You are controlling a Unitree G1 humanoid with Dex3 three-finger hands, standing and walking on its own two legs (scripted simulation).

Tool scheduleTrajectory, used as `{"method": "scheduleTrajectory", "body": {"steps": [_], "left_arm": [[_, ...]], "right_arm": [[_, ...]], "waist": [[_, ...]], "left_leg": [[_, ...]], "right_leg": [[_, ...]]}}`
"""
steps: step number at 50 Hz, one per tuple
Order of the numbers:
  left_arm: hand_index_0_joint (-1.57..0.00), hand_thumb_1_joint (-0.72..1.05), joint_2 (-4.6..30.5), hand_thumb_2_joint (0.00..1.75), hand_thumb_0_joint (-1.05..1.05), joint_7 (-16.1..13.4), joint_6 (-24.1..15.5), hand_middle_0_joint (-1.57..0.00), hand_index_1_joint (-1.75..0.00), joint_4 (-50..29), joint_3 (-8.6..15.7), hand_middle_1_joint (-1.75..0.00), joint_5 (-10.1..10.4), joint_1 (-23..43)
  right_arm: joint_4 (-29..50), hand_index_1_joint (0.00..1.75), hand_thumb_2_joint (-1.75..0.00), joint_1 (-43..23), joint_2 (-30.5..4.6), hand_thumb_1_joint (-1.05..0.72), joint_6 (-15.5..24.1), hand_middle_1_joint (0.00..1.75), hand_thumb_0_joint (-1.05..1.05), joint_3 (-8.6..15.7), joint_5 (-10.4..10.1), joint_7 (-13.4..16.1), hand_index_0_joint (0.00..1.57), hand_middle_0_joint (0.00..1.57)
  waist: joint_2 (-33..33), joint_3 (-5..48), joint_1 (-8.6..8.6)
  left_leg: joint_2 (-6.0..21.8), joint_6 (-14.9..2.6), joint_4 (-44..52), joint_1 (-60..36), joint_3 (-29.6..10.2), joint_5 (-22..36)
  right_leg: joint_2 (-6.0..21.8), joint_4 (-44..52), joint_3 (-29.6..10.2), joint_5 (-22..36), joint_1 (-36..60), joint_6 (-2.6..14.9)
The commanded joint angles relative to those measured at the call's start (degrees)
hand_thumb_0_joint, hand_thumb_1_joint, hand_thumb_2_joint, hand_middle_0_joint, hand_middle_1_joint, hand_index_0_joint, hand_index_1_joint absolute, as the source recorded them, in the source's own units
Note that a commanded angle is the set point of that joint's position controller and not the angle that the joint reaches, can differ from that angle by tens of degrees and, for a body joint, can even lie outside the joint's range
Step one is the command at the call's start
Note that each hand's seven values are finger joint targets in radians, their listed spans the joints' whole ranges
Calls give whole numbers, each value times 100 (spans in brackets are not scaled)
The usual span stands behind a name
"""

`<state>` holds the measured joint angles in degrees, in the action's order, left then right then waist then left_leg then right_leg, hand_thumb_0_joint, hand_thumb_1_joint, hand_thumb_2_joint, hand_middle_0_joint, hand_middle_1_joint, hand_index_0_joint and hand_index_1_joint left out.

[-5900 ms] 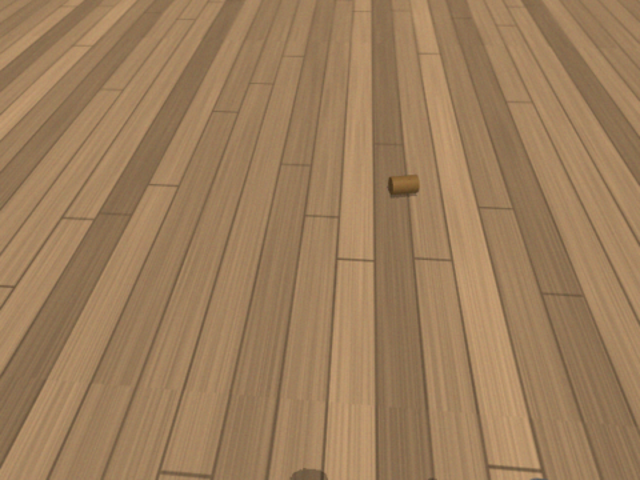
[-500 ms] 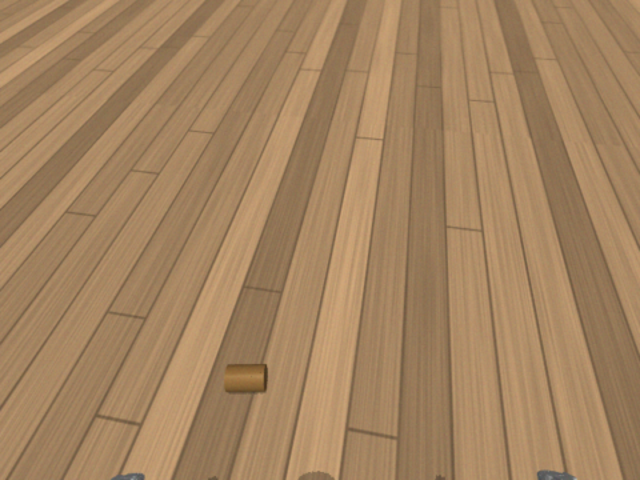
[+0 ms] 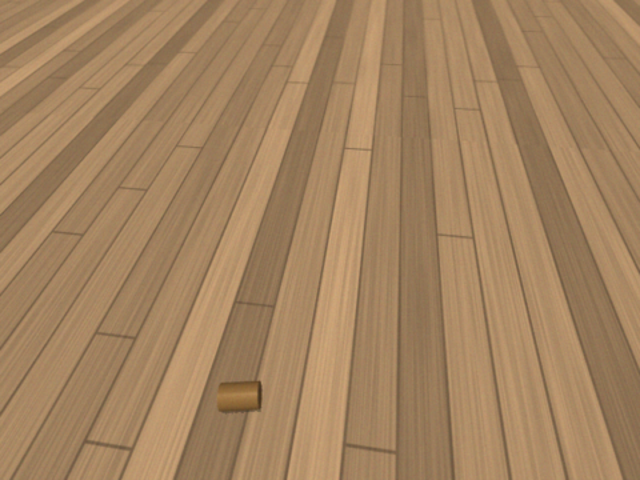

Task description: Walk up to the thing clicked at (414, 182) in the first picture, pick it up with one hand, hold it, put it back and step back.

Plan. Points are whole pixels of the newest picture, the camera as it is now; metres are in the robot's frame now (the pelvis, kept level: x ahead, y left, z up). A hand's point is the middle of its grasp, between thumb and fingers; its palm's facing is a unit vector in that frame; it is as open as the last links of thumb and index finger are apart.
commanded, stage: walk up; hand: left
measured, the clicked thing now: (240, 396) +0.46 +0.28 -0.73
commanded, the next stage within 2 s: none
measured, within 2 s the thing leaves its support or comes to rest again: neither
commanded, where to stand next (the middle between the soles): +0.09 +0.02 m, yaw +3 degrees
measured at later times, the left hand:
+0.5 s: hand (160, 454) +0.18 +0.27 -0.18, palm faces -0.01 -0.94 -0.34, open 7.3 cm
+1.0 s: hand out of the picture +0.01 +0.28 -0.14, palm faces -0.02 -0.90 -0.44, open 7.3 cm
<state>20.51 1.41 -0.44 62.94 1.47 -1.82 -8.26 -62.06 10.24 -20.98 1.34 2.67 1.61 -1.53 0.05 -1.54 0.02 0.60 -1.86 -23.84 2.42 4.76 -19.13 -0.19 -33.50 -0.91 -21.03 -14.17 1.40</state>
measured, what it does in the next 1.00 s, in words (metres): steps on the spot: left foot, then right foot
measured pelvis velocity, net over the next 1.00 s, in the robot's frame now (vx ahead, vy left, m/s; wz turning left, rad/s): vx -0.03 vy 0.00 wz -0.03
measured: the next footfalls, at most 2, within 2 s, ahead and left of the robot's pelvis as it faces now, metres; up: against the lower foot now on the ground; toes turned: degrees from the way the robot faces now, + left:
left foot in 0.44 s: +0.16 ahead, +0.13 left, +0.00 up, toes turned +0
right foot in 0.82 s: -0.02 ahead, -0.11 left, +0.00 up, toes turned -1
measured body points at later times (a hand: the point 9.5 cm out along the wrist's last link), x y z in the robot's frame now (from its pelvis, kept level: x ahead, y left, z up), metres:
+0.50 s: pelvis +0.06 +0.02 -0.02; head +0.13 +0.04 +0.42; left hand +0.18 +0.32 -0.16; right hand +0.14 -0.30 -0.14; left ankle +0.12 +0.13 -0.74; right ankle +0.04 -0.12 -0.72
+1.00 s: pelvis -0.03 +0.00 -0.01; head +0.00 -0.03 +0.44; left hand +0.01 +0.32 -0.11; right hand +0.06 -0.31 -0.15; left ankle +0.00 +0.15 -0.68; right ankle -0.06 -0.11 -0.74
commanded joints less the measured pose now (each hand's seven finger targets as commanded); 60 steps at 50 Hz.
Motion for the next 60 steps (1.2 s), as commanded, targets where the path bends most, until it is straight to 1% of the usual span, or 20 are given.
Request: {"method": "scheduleTrajectory", "body": {"steps": [1, 4, 6, 7, 15, 19, 21, 24, 26, 29, 40, 41, 43, 44, 48, 52, 55, 58, 59, 60], "left_arm": [[-20, 90, 1156, 90, 0, -5, -272, -20, -30, -863, 270, -30, 5, 724], [-20, 90, 1132, 90, 0, -91, -437, -20, -30, -479, 351, -30, 41, -527], [-20, 90, 1932, 90, 0, -246, -434, -20, -30, -431, 508, -30, 47, -1141], [-20, 90, 1974, 90, 0, -253, -414, -20, -30, -616, 507, -30, 34, -799], [-20, 90, 1247, 90, 0, -394, -170, -20, -30, -1155, 263, -30, 141, 266], [-20, 90, 1401, 90, 0, -329, 207, -20, -30, -1513, 363, -30, 179, 276], [-20, 90, 1343, 90, 0, -319, 290, -20, -30, -1591, 345, -30, 274, 518], [-20, 90, 967, 90, 0, -387, 447, -20, -30, -1622, 339, -30, 400, 38], [-20, 90, 1204, 90, 0, -432, 517, -20, -30, -1454, 330, -30, 349, -75], [-20, 90, 1230, 90, 0, -346, 523, -20, -30, -1403, 417, -30, 342, -107], [-20, 90, 1107, 90, 0, -270, 193, -20, -30, -1100, 503, -30, 113, -912], [-20, 90, 1224, 90, 0, -242, 150, -20, -30, -1086, 548, -30, 15, -857], [-20, 90, 2045, 90, 0, -215, 129, -20, -30, -1574, 757, -30, -113, -46], [-20, 90, 2361, 90, 0, -227, 106, -20, -30, -1755, 767, -30, -137, 225], [-20, 90, 1289, 90, 0, -257, -69, -20, -30, -1621, 597, -30, -46, 498], [-20, 90, 1659, 90, 0, -29, -142, -20, -30, -1719, 779, -30, -146, -688], [-20, 90, 1757, 90, 0, 10, -128, -20, -30, -1681, 802, -30, -68, -1126], [-20, 90, 1673, 90, 0, 78, -87, -20, -30, -1876, 632, -30, 21, -679], [-20, 90, 1354, 90, 0, 78, -70, -20, -30, -1994, 536, -30, 26, -609], [-20, 90, 843, 90, 0, 82, -62, -20, -30, -2149, 433, -30, 91, -654]], "right_arm": [[539, 30, -90, 33, -1598, -90, 148, 30, 0, 423, 55, 80, 20, 20], [821, 30, -90, -361, -1204, -90, 83, 30, 0, 285, -69, 38, 20, 20], [1086, 30, -90, -326, -892, -90, 4, 30, 0, 173, -144, 111, 20, 20], [973, 30, -90, -59, -1059, -90, -69, 30, 0, 227, -88, 182, 20, 20], [753, 30, -90, 267, -951, -90, -206, 30, 0, 164, -249, 249, 20, 20], [855, 30, -90, 264, -1098, -90, -174, 30, 0, 247, -176, 395, 20, 20], [777, 30, -90, 542, -1192, -90, -98, 30, 0, 314, -126, 376, 20, 20], [1096, 30, -90, 295, -1774, -90, -73, 30, 0, 464, -63, 402, 20, 20], [1234, 30, -90, -100, -1803, -90, -121, 30, 0, 504, -119, 433, 20, 20], [1572, 30, -90, -531, -1430, -90, -149, 30, 0, 404, -48, 465, 20, 20], [1884, 30, -90, -672, -1593, -90, -396, 30, 0, 475, 5, 205, 20, 20], [1831, 30, -90, -560, -1442, -90, -425, 30, 0, 440, -42, 207, 20, 20], [1906, 30, -90, -606, -1106, -90, -370, 30, 0, 342, -88, 277, 20, 20], [1881, 30, -90, -890, -1486, -90, -343, 30, 0, 465, -51, 343, 20, 20], [1356, 30, -90, 20, -1060, -90, -235, 30, 0, 326, -164, 191, 20, 20], [1559, 30, -90, -204, -1577, -90, 6, 30, 0, 396, -100, 27, 20, 20], [1699, 30, -90, -567, -1342, -90, 172, 30, 0, 341, -25, -10, 20, 20], [1365, 30, -90, 506, -1038, -90, 324, 30, 0, 366, -13, 51, 20, 20], [1179, 30, -90, 1298, -1282, -90, 384, 30, 0, 501, -1, 109, 20, 20], [1188, 30, -90, 1696, -1754, -90, 418, 30, 0, 638, 84, 173, 20, 20]], "waist": [[528, -959, 195], [80, -84, -395], [-1048, 363, -493], [-578, 225, -347], [-1016, 22, 71], [-1404, 189, 60], [-677, 530, 308], [796, 993, 105], [1065, 707, 58], [971, 608, -117], [961, 1063, -204], [588, 764, -163], [-1389, -178, -182], [-1481, -402, -353], [-780, -190, 142], [-1436, -73, -622], [-1077, -482, -724], [-822, -238, 39], [-52, 241, 401], [1259, 267, 474]], "left_leg": [[1728, -1138, 1087, -206, -1750, 142], [714, -351, -1063, 559, -342, 2452], [-396, 82, -2686, 2346, -452, -1250], [-46, 41, -2998, 2196, -932, -1738], [-116, 237, -2388, 1669, -619, -317], [-186, 213, -1511, 1642, -300, 227], [-172, 176, -364, 947, -234, 2262], [1816, -1104, -258, 131, -2559, 6107], [2060, -1534, -48, 749, -2828, 5155], [1354, -1107, -356, 857, -1663, 4673], [1201, -889, -791, 1092, -1563, 1663], [937, -554, -1058, 1861, -1507, 957], [-590, 173, -2942, 3218, -961, -1468], [-366, 227, -3677, 2460, -1495, -1533], [-583, 222, -3688, 2430, -1407, -278], [-349, 317, -2445, 3398, -611, -854], [-32, 191, -1176, 3053, -618, -1253], [-284, 24, 652, 959, -138, 149], [-61, -55, 790, -597, -754, 630], [1064, -258, 1146, -1569, -2755, -234]], "right_leg": [[331, -158, 13, -564, -1645, 17], [168, 1454, 2, 1678, 985, 121], [1963, 1712, -2762, 3275, 2200, 951], [2339, 1482, -2913, 3148, 1710, 1346], [1139, 749, -290, 5564, 674, 795], [1083, -134, -290, 5118, 683, 827], [846, -875, -58, 3973, 434, 453], [-505, -3365, -544, -1629, -716, -43], [-373, -4179, -909, -1688, -760, -62], [-388, -4275, -931, -1172, -992, -93], [-81, 481, 214, 48, 643, -78], [-44, 722, -139, -33, 912, 88], [2157, 1975, -3118, -1416, -413, 1132], [2611, 2174, -3677, -1284, -1564, 1595], [981, 1299, -888, 879, -59, 669], [1248, 1765, -1774, -2008, 1837, 1022], [1601, 1591, -1768, -1006, 1698, 1180], [1128, 404, -704, 1232, 715, 797], [752, -957, -231, 1412, -240, 468], [-4, -2420, 178, -624, -2002, 72]]}}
